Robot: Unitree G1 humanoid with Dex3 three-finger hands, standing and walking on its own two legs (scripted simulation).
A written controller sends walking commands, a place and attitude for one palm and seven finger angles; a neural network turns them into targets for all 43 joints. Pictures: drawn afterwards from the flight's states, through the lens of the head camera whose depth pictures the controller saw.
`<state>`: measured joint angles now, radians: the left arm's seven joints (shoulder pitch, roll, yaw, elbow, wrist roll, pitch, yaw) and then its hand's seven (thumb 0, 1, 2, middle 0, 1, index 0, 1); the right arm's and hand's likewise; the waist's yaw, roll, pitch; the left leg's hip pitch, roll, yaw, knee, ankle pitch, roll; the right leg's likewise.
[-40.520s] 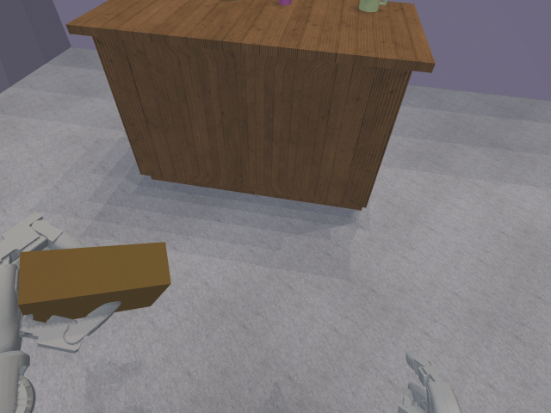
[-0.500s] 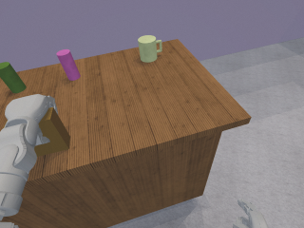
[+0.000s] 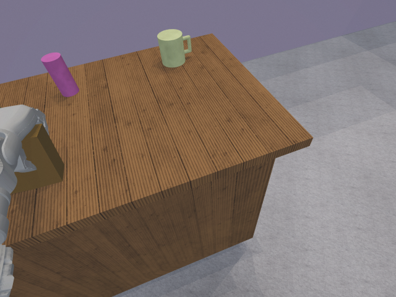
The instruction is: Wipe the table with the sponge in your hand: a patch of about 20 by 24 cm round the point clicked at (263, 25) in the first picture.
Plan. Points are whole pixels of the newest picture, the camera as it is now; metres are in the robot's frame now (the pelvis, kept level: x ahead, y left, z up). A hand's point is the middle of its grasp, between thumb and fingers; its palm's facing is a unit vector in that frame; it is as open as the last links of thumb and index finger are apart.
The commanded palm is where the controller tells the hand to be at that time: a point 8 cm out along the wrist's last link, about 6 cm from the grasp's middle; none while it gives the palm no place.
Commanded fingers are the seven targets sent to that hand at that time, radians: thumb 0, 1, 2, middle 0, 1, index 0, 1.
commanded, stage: wipe forward along the middle lane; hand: left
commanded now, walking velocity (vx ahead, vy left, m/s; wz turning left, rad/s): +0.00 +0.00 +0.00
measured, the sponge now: (30, 167) +0.34 +0.38 +0.09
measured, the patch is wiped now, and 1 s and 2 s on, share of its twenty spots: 1.00 1.00 1.00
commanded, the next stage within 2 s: slide back across to the first lane in 0.76 s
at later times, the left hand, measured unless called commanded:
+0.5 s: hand (22, 129) +0.41 +0.40 +0.14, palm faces -0.20 +0.03 -0.98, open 9.0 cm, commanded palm +0.41 +0.40 +0.16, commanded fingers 0.00 0.10 1.30 -1.20 -1.60 -1.20 -1.60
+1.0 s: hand (20, 116) +0.45 +0.43 +0.14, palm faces -0.18 +0.01 -0.98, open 9.0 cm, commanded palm +0.43 +0.43 +0.17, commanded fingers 0.00 0.10 1.30 -1.20 -1.60 -1.20 -1.60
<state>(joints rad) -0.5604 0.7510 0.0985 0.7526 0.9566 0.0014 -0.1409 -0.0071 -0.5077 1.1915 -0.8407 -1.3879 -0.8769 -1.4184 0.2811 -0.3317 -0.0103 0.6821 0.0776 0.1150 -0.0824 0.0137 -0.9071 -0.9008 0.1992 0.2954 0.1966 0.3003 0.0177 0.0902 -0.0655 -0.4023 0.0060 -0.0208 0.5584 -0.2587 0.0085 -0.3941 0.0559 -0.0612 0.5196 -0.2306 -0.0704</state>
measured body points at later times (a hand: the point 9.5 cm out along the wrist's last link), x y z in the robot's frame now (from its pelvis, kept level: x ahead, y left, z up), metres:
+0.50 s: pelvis +0.00 +0.02 +0.00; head +0.05 +0.00 +0.44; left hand +0.41 +0.39 +0.19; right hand +0.07 -0.27 -0.13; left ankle +0.01 +0.12 -0.73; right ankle +0.02 -0.07 -0.73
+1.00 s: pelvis +0.03 +0.04 +0.00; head +0.09 +0.04 +0.45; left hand +0.45 +0.42 +0.19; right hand +0.07 -0.24 -0.13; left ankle +0.01 +0.12 -0.73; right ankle +0.02 -0.07 -0.73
